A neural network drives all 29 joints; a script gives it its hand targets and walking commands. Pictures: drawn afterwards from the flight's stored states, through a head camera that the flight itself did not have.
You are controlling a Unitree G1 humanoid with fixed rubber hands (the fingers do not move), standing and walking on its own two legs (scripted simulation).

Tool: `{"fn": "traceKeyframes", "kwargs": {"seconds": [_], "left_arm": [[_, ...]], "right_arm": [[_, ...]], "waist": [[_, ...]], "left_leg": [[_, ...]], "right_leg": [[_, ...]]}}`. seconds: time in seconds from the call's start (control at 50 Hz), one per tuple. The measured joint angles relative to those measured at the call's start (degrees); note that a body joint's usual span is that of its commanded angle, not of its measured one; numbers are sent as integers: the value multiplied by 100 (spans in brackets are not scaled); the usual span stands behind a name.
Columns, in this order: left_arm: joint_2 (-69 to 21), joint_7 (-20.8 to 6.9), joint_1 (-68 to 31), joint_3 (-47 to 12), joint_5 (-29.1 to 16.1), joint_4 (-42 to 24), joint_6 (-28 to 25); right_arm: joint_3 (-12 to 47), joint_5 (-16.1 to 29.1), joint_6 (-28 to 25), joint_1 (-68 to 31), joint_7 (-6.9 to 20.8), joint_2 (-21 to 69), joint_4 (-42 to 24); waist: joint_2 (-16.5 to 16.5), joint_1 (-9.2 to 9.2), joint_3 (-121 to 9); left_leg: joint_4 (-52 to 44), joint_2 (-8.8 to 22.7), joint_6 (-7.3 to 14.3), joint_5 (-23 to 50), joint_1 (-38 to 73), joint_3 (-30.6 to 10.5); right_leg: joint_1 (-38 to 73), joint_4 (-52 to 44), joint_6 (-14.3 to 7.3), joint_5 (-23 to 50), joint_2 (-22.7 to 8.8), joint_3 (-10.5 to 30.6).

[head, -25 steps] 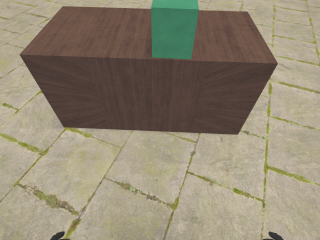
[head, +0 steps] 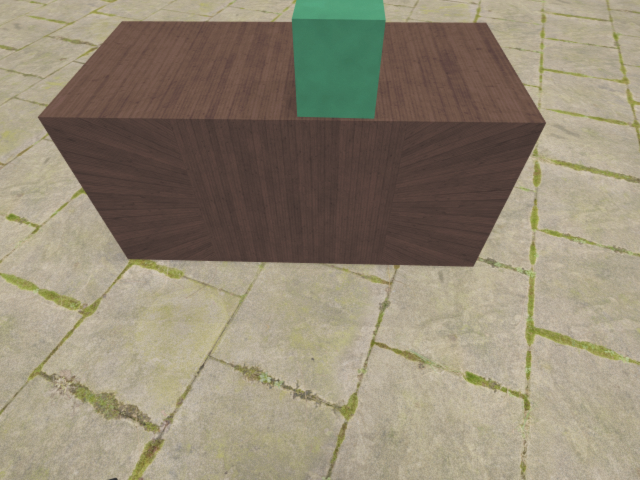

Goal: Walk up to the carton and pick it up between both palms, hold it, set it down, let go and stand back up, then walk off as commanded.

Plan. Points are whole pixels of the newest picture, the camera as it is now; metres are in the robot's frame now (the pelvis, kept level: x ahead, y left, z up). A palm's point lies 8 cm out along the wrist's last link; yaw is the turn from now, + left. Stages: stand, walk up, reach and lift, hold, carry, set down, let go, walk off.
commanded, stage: stand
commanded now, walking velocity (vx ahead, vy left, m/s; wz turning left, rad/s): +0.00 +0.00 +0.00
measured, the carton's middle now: (337, 54) +1.10 -0.02 +0.00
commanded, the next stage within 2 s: none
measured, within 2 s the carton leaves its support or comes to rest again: neither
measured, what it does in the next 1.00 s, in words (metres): stands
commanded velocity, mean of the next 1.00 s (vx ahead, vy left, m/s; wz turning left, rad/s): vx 0.00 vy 0.00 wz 0.00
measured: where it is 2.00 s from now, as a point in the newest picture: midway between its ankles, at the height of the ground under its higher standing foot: outside the picture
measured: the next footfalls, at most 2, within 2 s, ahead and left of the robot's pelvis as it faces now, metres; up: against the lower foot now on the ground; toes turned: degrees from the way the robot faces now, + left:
none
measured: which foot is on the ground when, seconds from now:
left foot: down 0.00-1.00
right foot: down 0.00-1.00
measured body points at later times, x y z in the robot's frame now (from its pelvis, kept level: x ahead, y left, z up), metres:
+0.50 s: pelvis +0.00 +0.00 +0.00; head +0.02 +0.00 +0.45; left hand +0.10 +0.30 -0.13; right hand +0.06 -0.30 -0.13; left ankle -0.01 +0.14 -0.75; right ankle +0.02 -0.11 -0.75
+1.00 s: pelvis +0.01 +0.01 +0.00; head +0.03 +0.00 +0.45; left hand +0.10 +0.31 -0.13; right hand +0.08 -0.30 -0.13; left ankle -0.01 +0.14 -0.75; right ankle +0.02 -0.11 -0.75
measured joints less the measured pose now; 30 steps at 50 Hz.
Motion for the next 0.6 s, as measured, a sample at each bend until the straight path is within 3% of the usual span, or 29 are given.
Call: {"fn": "traceKeyframes", "kwargs": {"seconds": [0.46,0.6], "left_arm": [[-86,15,19,-27,-1,-78,7],[-88,12,-29,-21,-8,-81,23]], "right_arm": [[55,-6,-5,63,6,37,10],[35,26,-29,28,-50,13,20]], "waist": [[-53,-97,-16],[-53,-46,-69]], "left_leg": [[76,68,-14,-67,-99,78],[25,36,11,-87,12,142]], "right_leg": [[-72,-60,-17,44,75,73],[-37,10,6,-25,46,137]]}}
